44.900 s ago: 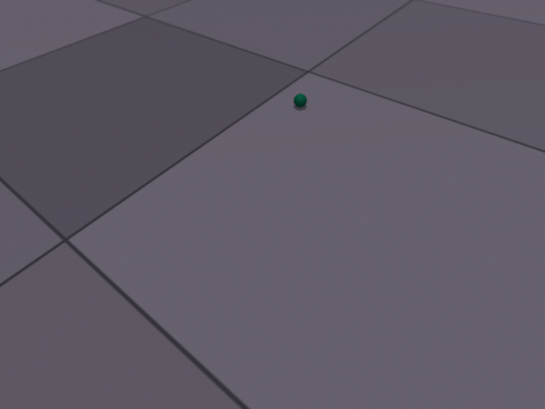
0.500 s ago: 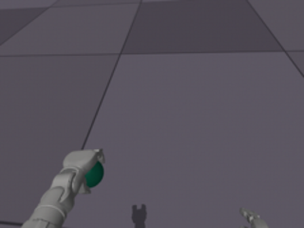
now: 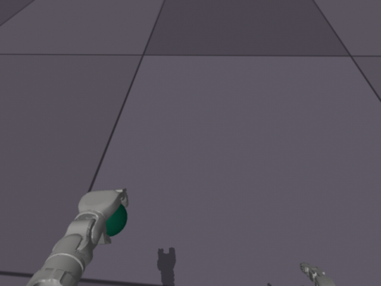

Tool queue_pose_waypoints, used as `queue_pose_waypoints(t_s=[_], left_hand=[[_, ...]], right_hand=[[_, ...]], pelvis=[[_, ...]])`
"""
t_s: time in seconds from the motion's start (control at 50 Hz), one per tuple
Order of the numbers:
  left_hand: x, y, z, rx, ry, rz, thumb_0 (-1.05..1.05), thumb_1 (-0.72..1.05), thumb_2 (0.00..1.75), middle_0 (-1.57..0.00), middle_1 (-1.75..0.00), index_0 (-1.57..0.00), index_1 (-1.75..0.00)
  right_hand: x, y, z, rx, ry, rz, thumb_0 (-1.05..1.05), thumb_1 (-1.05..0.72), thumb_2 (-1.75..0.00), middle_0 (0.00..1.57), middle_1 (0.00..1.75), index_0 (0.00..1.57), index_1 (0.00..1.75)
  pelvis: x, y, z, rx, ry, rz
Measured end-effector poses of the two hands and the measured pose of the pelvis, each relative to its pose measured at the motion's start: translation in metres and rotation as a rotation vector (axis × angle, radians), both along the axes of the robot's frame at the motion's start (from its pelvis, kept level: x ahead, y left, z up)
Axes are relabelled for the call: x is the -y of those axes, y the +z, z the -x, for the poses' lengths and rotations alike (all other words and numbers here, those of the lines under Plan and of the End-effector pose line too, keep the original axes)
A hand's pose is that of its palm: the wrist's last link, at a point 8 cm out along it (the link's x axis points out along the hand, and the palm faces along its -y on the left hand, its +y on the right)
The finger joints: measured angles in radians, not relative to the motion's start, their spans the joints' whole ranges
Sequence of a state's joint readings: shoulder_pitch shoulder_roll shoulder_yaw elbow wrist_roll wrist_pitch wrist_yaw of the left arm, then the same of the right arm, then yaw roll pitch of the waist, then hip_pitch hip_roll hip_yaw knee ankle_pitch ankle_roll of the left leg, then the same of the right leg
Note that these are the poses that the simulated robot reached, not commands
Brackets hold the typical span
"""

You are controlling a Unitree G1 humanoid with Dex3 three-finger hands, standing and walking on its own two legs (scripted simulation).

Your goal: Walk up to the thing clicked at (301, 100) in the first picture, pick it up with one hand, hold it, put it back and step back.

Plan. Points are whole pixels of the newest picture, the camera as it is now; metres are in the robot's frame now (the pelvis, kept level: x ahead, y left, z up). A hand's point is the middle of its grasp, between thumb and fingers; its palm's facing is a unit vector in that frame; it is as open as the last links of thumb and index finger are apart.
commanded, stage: crouch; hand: left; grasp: from above
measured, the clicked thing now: (109, 218) +0.31 +0.22 -0.08
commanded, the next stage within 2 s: lower in 1.84 s
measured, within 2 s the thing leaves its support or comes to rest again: neither
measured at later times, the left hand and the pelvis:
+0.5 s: hand (131, 221) +0.39 +0.22 -0.30, palm faces -0.42 +0.04 -0.91, open 10.9 cm; pelvis -0.04 +0.01 -0.18, yaw +0 degrees
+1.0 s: hand (141, 229) +0.43 +0.23 -0.48, palm faces -0.45 -0.01 -0.89, open 10.9 cm; pelvis -0.05 +0.01 -0.33, yaw -1 degrees
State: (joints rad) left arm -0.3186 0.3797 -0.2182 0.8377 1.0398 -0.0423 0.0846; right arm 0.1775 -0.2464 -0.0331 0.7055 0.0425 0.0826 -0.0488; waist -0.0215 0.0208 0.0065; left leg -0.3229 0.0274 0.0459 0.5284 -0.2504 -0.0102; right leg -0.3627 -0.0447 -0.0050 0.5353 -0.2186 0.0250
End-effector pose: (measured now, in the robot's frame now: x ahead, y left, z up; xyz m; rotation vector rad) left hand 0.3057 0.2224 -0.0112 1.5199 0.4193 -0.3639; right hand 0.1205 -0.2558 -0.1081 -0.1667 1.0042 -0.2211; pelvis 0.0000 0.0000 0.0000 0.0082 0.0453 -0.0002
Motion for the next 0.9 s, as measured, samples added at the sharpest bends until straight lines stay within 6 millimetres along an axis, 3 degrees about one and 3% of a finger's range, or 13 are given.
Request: queue_pose_waypoints(t_s=[0.1,0.18,0.34,0.5,0.6,0.72,0.9], left_hand=[[0.0,-0.036,-0.005,-0.008,-0.011,-0.022,0.0,-0.17,0.81,-0.45,-0.95,-0.46,-0.9],[0.0,-0.072,-0.017,0.013,-0.03,-0.046,0.0,-0.17,0.8,-0.45,-0.95,-0.46,-0.9],[0.001,-0.149,-0.056,0.07,-0.022,-0.078,0.0,-0.14,0.74,-0.47,-0.92,-0.49,-0.88],[0.002,-0.227,-0.087,0.065,0.01,-0.077,0.0,-0.14,0.7,-0.5,-0.89,-0.51,-0.86],[0.001,-0.277,-0.097,0.031,0.016,-0.064,0.0,-0.13,0.68,-0.51,-0.88,-0.52,-0.85],[-0.003,-0.333,-0.106,0.02,0.004,-0.045,0.0,-0.13,0.66,-0.52,-0.87,-0.54,-0.83],[-0.008,-0.393,-0.122,0.038,0.014,-0.031,0.0,-0.15,0.66,-0.54,-0.86,-0.56,-0.82]], right_hand=[[0.007,-0.014,0.02,-0.068,0.003,0.027,0.01,-0.9,-0.9,0.2,0.3,0.2,0.3],[0.017,-0.038,0.045,-0.134,-0.005,0.063,0.01,-0.9,-0.9,0.2,0.3,0.2,0.3],[0.027,-0.107,0.108,-0.271,-0.068,0.116,0.01,-0.9,-0.9,0.2,0.3,0.2,0.3],[0.012,-0.181,0.154,-0.376,-0.112,0.101,0.01,-0.91,-0.9,0.2,0.3,0.2,0.3],[0.0,-0.222,0.16,-0.398,-0.097,0.075,0.01,-0.91,-0.9,0.2,0.3,0.2,0.3],[-0.004,-0.266,0.152,-0.399,-0.044,0.065,0.01,-0.91,-0.9,0.2,0.3,0.2,0.3],[0.007,-0.309,0.134,-0.402,0.038,0.09,0.01,-0.91,-0.9,0.2,0.3,0.2,0.3]], pelvis=[[0.0,-0.014,0.006,-0.077,0.007,0.006],[-0.001,-0.039,0.013,-0.173,0.012,0.015],[-0.006,-0.11,0.03,-0.351,0.009,0.031],[-0.009,-0.18,0.044,-0.479,0.009,0.042],[-0.011,-0.219,0.049,-0.539,0.013,0.049],[-0.01,-0.262,0.052,-0.593,0.017,0.061],[-0.007,-0.309,0.054,-0.631,0.019,0.075]])
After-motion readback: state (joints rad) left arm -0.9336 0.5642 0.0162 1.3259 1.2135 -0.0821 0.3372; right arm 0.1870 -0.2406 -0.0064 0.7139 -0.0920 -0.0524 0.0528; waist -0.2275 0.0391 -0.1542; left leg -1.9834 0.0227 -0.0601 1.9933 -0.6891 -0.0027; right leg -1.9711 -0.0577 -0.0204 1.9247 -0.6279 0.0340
